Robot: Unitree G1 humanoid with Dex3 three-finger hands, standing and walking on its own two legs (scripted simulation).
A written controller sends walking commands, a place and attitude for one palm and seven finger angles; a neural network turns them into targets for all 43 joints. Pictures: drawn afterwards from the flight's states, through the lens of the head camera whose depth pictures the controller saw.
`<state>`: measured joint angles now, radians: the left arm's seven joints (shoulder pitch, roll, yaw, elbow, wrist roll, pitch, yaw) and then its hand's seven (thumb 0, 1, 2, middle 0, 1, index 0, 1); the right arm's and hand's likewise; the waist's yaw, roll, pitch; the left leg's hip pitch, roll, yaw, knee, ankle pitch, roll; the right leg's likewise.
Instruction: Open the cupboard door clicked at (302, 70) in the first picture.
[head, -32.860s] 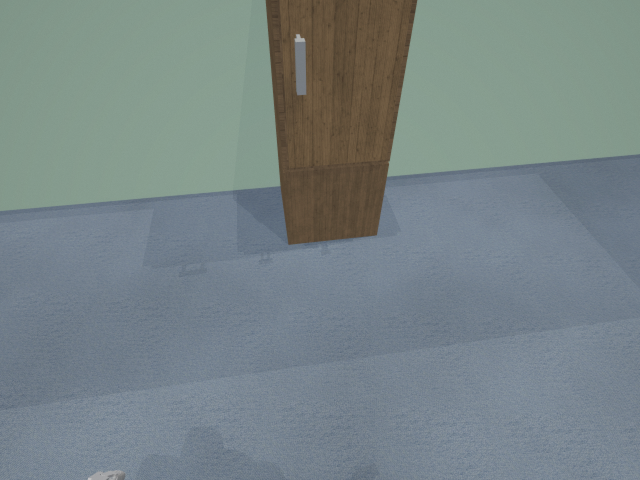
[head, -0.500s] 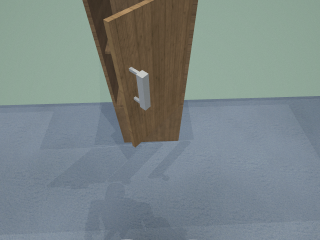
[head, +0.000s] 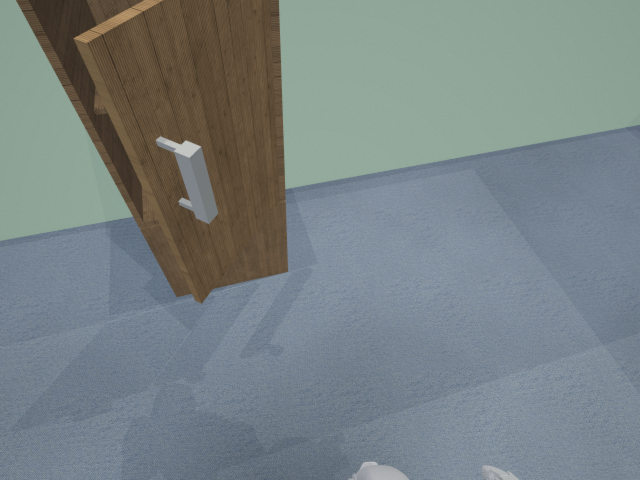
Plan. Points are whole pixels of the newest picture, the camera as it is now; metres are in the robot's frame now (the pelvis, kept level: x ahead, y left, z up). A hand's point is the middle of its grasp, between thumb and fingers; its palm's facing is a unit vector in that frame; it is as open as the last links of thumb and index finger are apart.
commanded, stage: walk to a spot facing it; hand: left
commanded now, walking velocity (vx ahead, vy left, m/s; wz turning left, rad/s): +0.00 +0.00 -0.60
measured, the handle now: (186, 180) +0.50 +0.25 +0.03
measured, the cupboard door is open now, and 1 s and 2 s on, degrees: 47 47 47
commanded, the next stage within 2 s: none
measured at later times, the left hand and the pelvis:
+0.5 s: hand (216, 474) +0.14 +0.15 -0.17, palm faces -0.28 -0.93 -0.23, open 7.4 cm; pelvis +0.00 -0.02 +0.00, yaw -18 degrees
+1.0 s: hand (280, 435) +0.19 +0.07 -0.15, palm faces -0.53 -0.81 -0.25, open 7.4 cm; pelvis +0.01 -0.05 +0.00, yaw -35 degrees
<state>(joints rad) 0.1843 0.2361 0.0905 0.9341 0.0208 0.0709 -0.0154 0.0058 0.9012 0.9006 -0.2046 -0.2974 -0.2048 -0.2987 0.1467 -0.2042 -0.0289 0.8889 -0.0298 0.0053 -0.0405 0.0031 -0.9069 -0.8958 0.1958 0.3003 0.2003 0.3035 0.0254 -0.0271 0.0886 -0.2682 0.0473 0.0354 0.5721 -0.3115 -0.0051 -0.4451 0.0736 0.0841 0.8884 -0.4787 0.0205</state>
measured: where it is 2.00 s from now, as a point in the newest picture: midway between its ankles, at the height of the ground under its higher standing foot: (442, 464)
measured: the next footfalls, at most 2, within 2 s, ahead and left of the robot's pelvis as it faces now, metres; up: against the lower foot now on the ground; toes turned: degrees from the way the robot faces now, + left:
right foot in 0.22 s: +0.03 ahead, -0.15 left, +0.00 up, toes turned -11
left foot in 0.52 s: +0.09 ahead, +0.09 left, +0.00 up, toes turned -17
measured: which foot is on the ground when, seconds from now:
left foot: down 0.00-0.22, up 0.24-0.50, down 0.52-0.82, up 0.84-1.00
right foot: up 0.00-0.20, down 0.22-0.52, up 0.54-0.82, down 0.84-1.00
